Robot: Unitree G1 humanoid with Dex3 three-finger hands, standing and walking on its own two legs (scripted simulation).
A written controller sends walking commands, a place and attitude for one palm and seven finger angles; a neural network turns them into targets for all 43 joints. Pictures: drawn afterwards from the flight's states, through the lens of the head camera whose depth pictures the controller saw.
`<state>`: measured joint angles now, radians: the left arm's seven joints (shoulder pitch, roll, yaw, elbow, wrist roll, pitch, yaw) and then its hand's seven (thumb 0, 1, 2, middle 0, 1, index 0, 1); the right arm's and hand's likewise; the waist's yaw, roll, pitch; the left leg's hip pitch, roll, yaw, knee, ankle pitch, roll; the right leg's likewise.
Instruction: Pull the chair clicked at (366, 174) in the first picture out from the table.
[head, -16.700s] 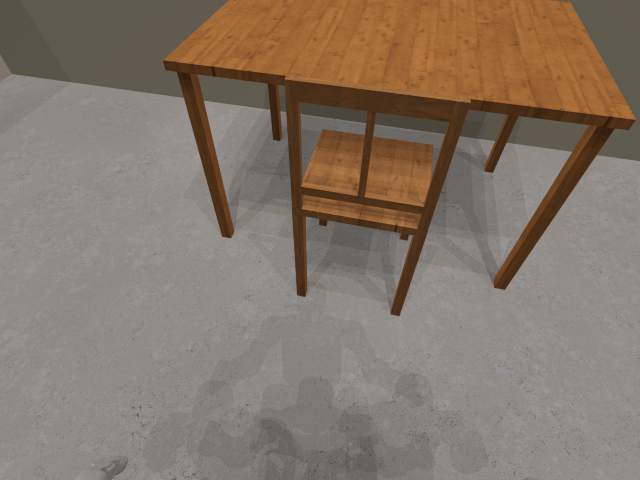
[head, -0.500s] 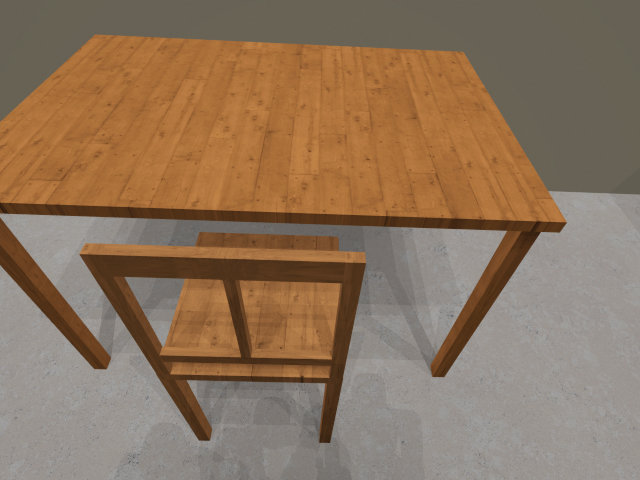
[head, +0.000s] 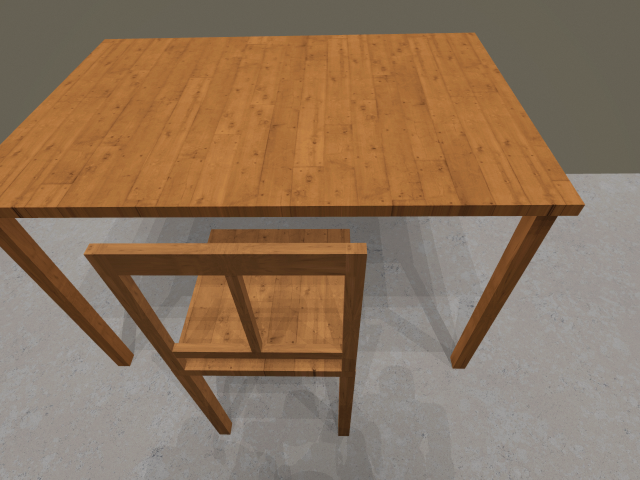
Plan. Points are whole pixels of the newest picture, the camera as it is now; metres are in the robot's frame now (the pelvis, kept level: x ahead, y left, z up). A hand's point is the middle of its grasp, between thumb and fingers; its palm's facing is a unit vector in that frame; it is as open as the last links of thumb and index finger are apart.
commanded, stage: come to a stop and stand still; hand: left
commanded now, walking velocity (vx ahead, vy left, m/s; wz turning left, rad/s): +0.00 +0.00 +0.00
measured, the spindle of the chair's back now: (246, 314) +0.39 +0.15 -0.09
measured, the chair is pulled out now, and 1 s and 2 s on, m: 0.00 0.00 0.00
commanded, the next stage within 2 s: look again from close up in 0.68 s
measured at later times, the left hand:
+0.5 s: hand out of the picture +0.06 +0.15 -0.16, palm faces +0.03 -0.97 -0.23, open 7.4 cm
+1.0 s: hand out of the picture +0.01 +0.15 -0.16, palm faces +0.04 -0.98 -0.22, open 7.3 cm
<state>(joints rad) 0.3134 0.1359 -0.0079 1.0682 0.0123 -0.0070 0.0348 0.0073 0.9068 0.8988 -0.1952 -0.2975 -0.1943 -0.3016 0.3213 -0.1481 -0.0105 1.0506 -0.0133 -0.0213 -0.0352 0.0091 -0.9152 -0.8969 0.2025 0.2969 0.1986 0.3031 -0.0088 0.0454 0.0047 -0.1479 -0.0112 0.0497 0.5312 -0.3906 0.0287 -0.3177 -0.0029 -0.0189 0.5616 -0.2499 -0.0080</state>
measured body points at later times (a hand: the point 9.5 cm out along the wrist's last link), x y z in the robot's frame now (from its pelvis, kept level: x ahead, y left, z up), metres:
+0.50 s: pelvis +0.01 -0.03 +0.01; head +0.03 -0.04 +0.46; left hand +0.06 +0.21 -0.14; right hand +0.02 -0.25 -0.16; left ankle -0.07 +0.10 -0.73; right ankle +0.03 -0.12 -0.73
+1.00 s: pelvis +0.00 -0.03 +0.01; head +0.02 -0.04 +0.46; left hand +0.01 +0.20 -0.15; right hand -0.02 -0.24 -0.16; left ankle -0.07 +0.10 -0.73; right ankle +0.03 -0.12 -0.73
